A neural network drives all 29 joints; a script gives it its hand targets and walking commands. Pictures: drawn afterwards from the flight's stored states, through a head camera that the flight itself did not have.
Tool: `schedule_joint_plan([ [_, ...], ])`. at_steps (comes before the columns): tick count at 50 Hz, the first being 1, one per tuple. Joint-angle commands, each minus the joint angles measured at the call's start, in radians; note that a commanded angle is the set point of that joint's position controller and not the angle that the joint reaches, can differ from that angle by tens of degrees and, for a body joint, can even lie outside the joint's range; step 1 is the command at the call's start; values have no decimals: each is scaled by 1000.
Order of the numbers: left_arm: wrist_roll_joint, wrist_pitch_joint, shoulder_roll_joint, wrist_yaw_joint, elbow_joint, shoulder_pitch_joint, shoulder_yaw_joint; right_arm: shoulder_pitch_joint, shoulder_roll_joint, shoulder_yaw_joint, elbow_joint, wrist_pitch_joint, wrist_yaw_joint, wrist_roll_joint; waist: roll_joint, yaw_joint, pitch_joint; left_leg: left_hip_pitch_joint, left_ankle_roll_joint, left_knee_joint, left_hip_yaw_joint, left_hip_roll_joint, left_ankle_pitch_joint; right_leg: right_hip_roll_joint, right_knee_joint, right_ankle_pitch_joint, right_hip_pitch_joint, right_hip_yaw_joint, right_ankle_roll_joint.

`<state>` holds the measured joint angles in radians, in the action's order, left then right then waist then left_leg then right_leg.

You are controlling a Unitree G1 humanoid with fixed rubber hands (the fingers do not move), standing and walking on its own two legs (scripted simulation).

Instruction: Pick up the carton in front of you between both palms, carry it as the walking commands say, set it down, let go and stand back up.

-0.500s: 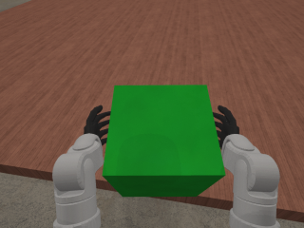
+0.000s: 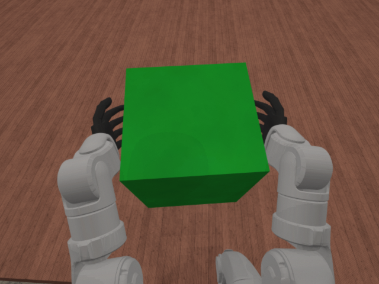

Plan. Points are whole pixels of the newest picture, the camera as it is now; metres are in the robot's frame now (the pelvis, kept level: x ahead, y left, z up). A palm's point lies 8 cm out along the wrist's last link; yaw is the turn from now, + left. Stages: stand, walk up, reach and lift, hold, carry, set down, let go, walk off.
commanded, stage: carry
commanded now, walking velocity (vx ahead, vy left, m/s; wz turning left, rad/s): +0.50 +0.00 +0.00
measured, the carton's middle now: (189, 145) +0.38 -0.02 +0.09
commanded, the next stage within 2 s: none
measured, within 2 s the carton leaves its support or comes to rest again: neither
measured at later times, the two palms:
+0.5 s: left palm out of the picture +0.88 -0.01 +0.19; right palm (264, 5) +0.81 -0.30 +0.17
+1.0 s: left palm out of the picture +1.27 +0.04 +0.25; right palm out of the picture +1.30 -0.25 +0.24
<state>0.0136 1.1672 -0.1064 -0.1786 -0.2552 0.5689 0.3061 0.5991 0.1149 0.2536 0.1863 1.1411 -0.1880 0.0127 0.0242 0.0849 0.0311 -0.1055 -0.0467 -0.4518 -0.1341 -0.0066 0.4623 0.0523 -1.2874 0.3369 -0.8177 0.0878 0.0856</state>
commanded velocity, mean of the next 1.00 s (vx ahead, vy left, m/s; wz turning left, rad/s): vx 0.50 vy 0.00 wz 0.00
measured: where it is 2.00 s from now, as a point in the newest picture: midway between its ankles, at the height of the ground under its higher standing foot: (190, 66)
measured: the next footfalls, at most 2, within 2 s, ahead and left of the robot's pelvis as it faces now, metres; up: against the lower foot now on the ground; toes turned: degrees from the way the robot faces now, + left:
left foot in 0.36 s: +0.55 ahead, -0.06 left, +0.15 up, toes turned -1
right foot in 0.66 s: +0.83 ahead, -0.17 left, +0.15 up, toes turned -8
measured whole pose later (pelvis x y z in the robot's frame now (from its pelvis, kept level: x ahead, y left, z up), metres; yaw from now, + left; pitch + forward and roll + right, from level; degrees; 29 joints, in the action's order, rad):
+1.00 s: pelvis +0.97 -0.13 +0.16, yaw -1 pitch +7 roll +5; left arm 0.03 1.11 -0.17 -0.16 -0.18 0.36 0.29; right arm 0.38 0.19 0.23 0.20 1.11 -0.14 -0.13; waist -0.02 -0.12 0.05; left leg -0.69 0.01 -0.60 -0.15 0.00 0.01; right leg -0.01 -0.14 0.29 0.08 0.10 0.06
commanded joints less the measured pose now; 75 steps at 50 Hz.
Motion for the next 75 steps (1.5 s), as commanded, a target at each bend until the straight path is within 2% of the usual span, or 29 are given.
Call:
schedule_joint_plan([
  [1, -107, 7, -608, 14, 69, 517, -570, 580, 658, -642, 53, 24, 48, 247, 106, 117, 286, 934, -171, -206, 341, -292, -1486, -43, -137, 377, -753, 30, 33],
  [3, -88, 8, -586, 12, 90, 504, -541, 639, 684, -654, 33, 24, 49, 272, 88, 66, 337, 860, -92, -402, 248, -226, -1713, -60, 207, 375, -534, -33, 43],
  [5, -79, -3, -587, 12, 61, 567, -523, 686, 753, -675, 35, 14, 51, 303, -75, -275, 448, 170, 23, -928, 48, -71, -1557, -128, 1086, -379, 631, 59, -42],
  [6, -90, -5, -593, 10, 96, 474, -522, 629, 763, -677, 37, 5, 53, 292, -239, -286, 207, -484, 24, -1280, -28, 112, -99, -14, 1227, -880, 1025, -53, 5],
  [7, -104, -12, -590, 10, 134, 391, -551, 598, 731, -648, -24, 0, 43, 273, -324, -218, 129, -1093, 1, -1608, 90, 203, 343, 150, 735, -2054, 1402, -280, 16],
  [8, -136, -21, -558, 2, 155, 372, -564, 494, 677, -579, -77, -1, 21, 237, -428, -323, 357, -1246, -52, -1754, 187, 243, 361, 248, 536, -2528, 1697, -334, 85],
  [10, -219, -54, -653, 7, -19, 493, -631, 469, 691, -517, -29, -20, -16, 168, -123, -322, 376, -1460, -79, -1866, 106, 197, 339, 214, 674, -1628, 1610, -473, 150],
  [13, -398, -91, -768, 61, -159, 758, -768, 511, 645, -463, 58, -61, -37, 36, -27, -219, 223, -1341, -89, -1564, -11, 83, 428, 137, 848, -1293, 1292, -292, 123],
  [15, -470, -118, -765, 90, -169, 801, -817, 510, 544, -416, 50, -91, -69, -44, -60, -43, 263, -427, -91, -902, -158, 130, 81, 38, 1014, -1699, 580, 2, -2],
  [17, -473, -140, -760, 99, -186, 755, -816, 553, 583, -464, 120, -100, -55, -21, -185, 191, 500, 282, -56, -575, -177, 236, -263, 116, 530, -1968, 364, -89, -31],
  [18, -465, -141, -759, 102, -234, 785, -810, 525, 607, -523, 146, -108, -36, 16, 46, 291, 577, 484, -194, -339, 128, 79, -572, -72, -290, -898, 247, -76, -93],
  [19, -433, -127, -702, 96, -236, 740, -800, 364, 649, -568, 87, -112, -25, 46, 336, 250, 749, 467, -362, -201, 550, -58, -1041, -299, -802, 88, 270, -142, -94],
  [20, -381, -123, -659, 81, -175, 565, -755, 346, 645, -617, 104, -101, -15, 85, 269, 136, 931, 618, -459, -193, 909, -238, -1056, -337, -1028, 134, 186, -376, -81],
  [21, -311, -114, -580, 63, -158, 485, -658, 391, 695, -701, 133, -89, -1, 157, 55, 117, 847, 587, -390, -141, 906, -195, -769, -258, -870, 125, 153, -330, -27],
  [24, -76, -92, -474, 23, -52, 339, -416, 655, 780, -838, 239, -65, 38, 370, -189, 56, 447, 272, -287, -150, 760, -162, -732, -134, -549, 277, -7, -242, -37],
  [27, 53, -80, -421, 22, 86, 311, -322, 767, 790, -877, 177, -48, 74, 499, -175, 111, 397, 294, -219, -142, 547, -105, -1085, -100, -173, 314, -93, -105, -26],
  [32, 105, -68, -498, 39, 223, 451, -313, 755, 936, -777, -162, -32, 144, 500, 25, -39, 438, -188, -29, -253, 239, -48, -1006, -94, 931, -684, 886, 35, -41],
  [35, 137, -38, -521, 36, 317, 471, -347, 713, 938, -652, -355, -4, 173, 402, -124, -124, 517, -583, 71, -831, 210, 80, 59, 369, 777, -1308, 1311, -425, 210],
  [38, -3, 11, -729, 50, 267, 595, -482, 560, 907, -502, -391, 36, 138, 249, 91, -99, 427, -692, 102, -752, 178, -21, -103, 293, 932, -921, 1200, -417, 121],
  [41, -209, 21, -923, 94, 163, 693, -642, 388, 882, -397, -354, 33, 85, 58, -50, -115, 346, -755, 121, -658, 72, -14, -118, 211, 948, -1275, 1186, -296, -57],
  [46, -370, -30, -1019, 173, 11, 613, -770, 143, 848, -403, -178, -35, 28, -121, -111, -110, 345, -616, 75, -359, -22, 12, -341, 137, 1031, -1227, 1088, -143, -79],
  [53, -324, -35, -936, 190, -226, 96, -817, -81, 997, -737, 184, -37, 81, 80, -222, -78, 412, 164, -3, 145, -163, 73, -730, 90, 617, -1220, 823, 100, -105],
  [54, -300, -29, -901, 189, -238, 26, -814, -138, 985, -765, 225, -27, 92, 99, -153, -50, 427, 351, -30, 139, -40, -48, -732, 66, 412, -896, 657, 69, -98],
  [55, -274, -17, -893, 192, -228, -32, -810, -175, 960, -775, 227, -16, 106, 113, 58, -74, 471, 577, -116, -78, 277, -332, -1349, -46, 187, 19, 393, 17, -101],
  [57, -241, 0, -872, 195, -226, -197, -809, -265, 949, -831, 237, -8, 130, 169, 129, -51, 566, 671, -317, 44, 540, -437, -1006, -60, -218, 150, 65, -131, -112],
  [62, -176, -32, -927, 187, -282, -201, -808, -120, 982, -926, 410, -4, 189, 283, 12, -75, 306, 109, -131, 259, 239, -315, -440, 49, 291, 22, 254, -73, -77],
  [73, -215, 30, -685, 135, -329, -225, -854, -309, 671, -778, 362, 65, 149, 166, 124, -96, 135, -10, 5, 7, -117, -172, -700, -65, 793, -203, 613, 217, -76],
  [74, -219, 37, -657, 129, -321, -204, -844, -307, 635, -761, 348, 72, 136, 156, 100, -106, 174, -91, 24, -150, -127, -147, -683, -43, 781, -137, 754, 180, -64],
  [75, -221, 41, -629, 123, -308, -173, -828, -277, 608, -757, 362, 79, 124, 159, -97, -121, 215, -300, 73, -441, -112, -62, -527, 182, 908, 35, 887, -204, 26],
])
